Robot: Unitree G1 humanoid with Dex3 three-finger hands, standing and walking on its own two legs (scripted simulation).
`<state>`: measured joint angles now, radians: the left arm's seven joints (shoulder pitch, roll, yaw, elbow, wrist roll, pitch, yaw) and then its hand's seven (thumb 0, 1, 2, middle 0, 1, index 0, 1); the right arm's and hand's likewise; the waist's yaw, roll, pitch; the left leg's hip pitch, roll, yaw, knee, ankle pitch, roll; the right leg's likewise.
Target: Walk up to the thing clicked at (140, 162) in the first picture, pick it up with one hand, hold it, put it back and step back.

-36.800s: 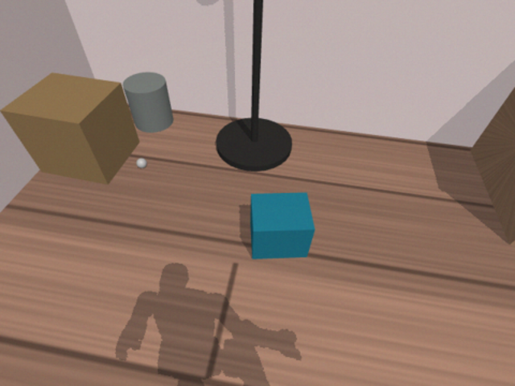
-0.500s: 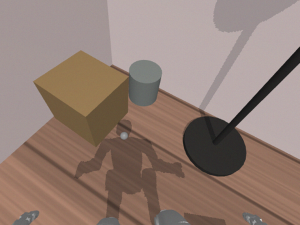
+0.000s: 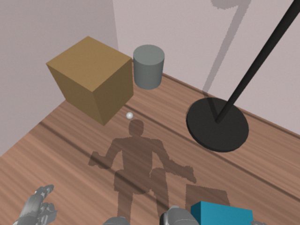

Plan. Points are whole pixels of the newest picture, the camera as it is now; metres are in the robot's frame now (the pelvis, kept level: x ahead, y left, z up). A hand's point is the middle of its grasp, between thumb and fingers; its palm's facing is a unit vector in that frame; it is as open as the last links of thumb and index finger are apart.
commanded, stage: step back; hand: left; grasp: from above
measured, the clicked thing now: (129, 115) +0.86 +0.14 -0.72
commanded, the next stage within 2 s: stand in 1.66 s
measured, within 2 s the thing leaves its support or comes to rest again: neither
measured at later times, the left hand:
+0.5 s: hand out of the picture -0.13 +0.21 -0.13, palm faces -0.06 -0.90 -0.42, open 7.4 cm
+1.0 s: hand out of the picture -0.21 +0.21 -0.13, palm faces +0.05 -0.92 -0.39, open 7.4 cm
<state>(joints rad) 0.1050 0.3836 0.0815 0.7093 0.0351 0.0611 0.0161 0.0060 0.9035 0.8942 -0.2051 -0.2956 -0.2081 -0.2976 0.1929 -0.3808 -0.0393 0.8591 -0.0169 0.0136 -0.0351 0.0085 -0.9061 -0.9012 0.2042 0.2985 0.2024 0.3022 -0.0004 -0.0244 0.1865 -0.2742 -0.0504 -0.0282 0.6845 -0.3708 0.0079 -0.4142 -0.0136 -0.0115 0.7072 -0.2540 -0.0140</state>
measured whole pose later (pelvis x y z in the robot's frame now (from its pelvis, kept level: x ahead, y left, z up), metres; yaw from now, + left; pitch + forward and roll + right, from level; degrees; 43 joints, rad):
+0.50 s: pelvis -0.18 -0.06 +0.01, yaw -5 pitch -2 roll +2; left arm 0.28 0.37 0.07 0.89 0.05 0.07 -0.01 0.01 0.91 0.89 -0.20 -0.30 -0.21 -0.30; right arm 0.12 -0.42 -0.06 0.84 -0.02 0.07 -0.02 0.01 -0.91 -0.90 0.20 0.30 0.20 0.30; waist 0.06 0.02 0.12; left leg -0.55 -0.04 -0.12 0.93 -0.45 -0.02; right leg -0.25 -0.01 0.06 0.68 -0.40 -0.01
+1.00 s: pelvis -0.26 -0.07 +0.01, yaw +1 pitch -3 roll +1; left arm 0.25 0.39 0.08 0.96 0.03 -0.01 -0.01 0.01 0.91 0.89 -0.20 -0.30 -0.21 -0.30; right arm 0.22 -0.36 -0.05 0.94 -0.05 0.01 0.03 0.01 -0.90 -0.90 0.21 0.30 0.21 0.30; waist 0.01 -0.01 0.04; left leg -0.21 -0.01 -0.01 0.59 -0.34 0.01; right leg -0.28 -0.02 -0.03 0.62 -0.36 -0.02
